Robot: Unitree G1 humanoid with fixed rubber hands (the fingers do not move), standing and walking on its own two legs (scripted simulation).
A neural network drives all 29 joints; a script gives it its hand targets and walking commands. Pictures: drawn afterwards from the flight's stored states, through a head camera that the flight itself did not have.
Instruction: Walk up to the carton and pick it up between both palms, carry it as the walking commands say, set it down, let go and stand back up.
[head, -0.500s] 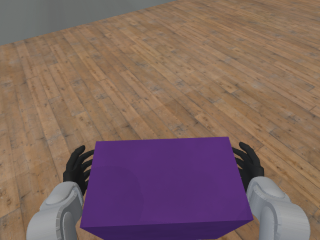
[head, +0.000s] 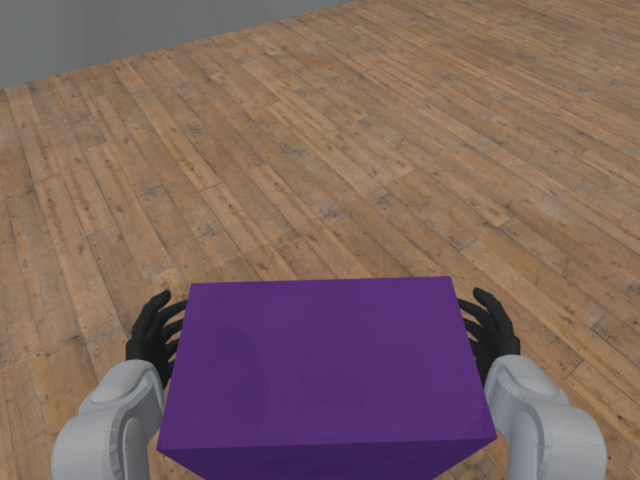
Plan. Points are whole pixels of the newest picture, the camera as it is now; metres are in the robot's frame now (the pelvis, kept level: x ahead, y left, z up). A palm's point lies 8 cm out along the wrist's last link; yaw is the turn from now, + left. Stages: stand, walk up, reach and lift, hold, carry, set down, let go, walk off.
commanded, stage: carry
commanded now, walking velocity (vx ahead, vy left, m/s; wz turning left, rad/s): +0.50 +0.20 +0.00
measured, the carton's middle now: (323, 393) +0.22 +0.00 +0.00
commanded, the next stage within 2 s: none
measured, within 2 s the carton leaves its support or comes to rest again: neither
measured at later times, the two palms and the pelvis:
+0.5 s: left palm (107, 218) +0.45 +0.29 +0.08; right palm (365, 193) +0.49 -0.08 +0.08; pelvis +0.23 +0.08 +0.00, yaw +3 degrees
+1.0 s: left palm (74, 187) +0.53 +0.37 +0.07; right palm (313, 180) +0.53 +0.00 +0.07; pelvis +0.30 +0.18 -0.01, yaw +1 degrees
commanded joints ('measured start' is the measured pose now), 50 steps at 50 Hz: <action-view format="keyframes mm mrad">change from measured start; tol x32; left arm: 1 -333 -751 -786 -164 -197 -6 -59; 50 -362 -758 -815 -191 -236 -3 -52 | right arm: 1 -398 654 795 -169 256 -13 79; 50 -380 626 768 -174 228 -16 83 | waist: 1 11 134 -221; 11 39 134 -211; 14 80 -306 -335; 50 18 122 -224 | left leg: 1 351 240 -283 -208 370 108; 10 379 130 -41 -22 1016 76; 12 233 74 15 177 822 18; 14 -129 -81 -99 558 -172 -54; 19 -71 -4 -158 102 -239 -66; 31 275 209 -204 43 1070 57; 40 28 50 -72 97 282 -41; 45 385 247 -266 29 1277 67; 50 358 203 -175 15 1011 101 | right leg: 1 -215 -11 24 -36 62 -13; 10 -45 135 -158 -578 341 -9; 15 507 -336 314 -660 1447 -267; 31 -44 6 -104 -347 15 52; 35 40 -8 -84 -444 140 40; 40 331 -187 1 -424 1021 -21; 45 -198 29 -82 -105 -119 37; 50 -170 41 -48 -101 -13 26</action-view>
